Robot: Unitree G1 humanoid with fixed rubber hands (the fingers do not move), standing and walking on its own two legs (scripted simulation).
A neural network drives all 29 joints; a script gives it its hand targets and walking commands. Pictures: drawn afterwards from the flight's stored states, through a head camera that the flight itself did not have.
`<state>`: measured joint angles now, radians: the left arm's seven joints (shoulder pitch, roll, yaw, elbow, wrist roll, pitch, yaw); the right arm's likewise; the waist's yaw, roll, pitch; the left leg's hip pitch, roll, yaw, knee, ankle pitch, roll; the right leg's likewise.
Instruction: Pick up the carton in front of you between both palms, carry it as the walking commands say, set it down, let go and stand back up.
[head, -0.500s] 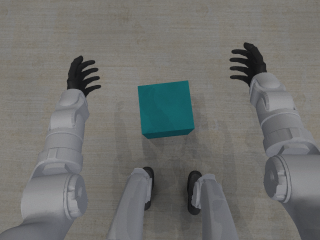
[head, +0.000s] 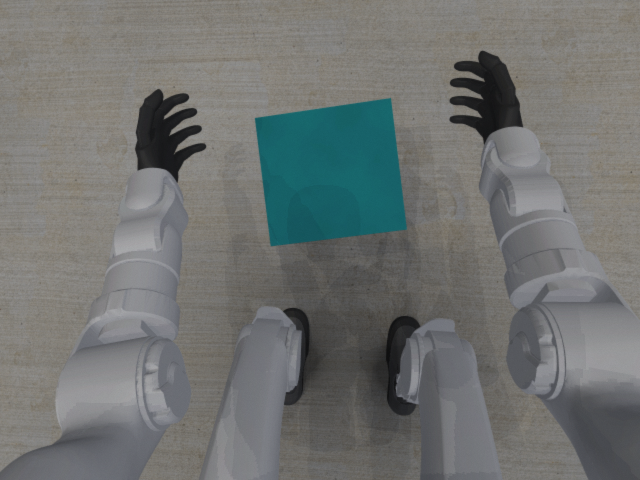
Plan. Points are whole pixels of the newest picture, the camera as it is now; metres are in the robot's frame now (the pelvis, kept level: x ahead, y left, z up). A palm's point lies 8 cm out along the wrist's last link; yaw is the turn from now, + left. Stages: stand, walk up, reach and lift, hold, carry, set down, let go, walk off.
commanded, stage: reach and lift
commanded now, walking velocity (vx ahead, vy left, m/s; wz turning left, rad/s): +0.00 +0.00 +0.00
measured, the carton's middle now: (332, 184) +0.47 +0.04 -0.43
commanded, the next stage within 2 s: none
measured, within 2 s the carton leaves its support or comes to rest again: leaves its support in 1.36 s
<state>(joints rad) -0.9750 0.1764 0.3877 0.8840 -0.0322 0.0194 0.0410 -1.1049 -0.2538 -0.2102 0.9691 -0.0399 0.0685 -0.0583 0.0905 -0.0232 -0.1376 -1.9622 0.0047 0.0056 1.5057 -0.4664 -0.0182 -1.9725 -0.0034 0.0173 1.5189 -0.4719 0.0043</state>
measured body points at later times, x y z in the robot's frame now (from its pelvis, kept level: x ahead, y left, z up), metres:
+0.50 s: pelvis -0.06 +0.00 -0.17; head +0.31 +0.00 +0.09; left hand +0.46 +0.23 -0.35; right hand +0.51 -0.14 -0.35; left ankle +0.07 +0.12 -0.52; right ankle +0.07 -0.12 -0.52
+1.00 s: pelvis -0.05 +0.00 -0.18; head +0.31 +0.01 +0.08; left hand +0.46 +0.21 -0.36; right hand +0.51 -0.12 -0.36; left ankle +0.07 +0.12 -0.52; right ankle +0.07 -0.12 -0.52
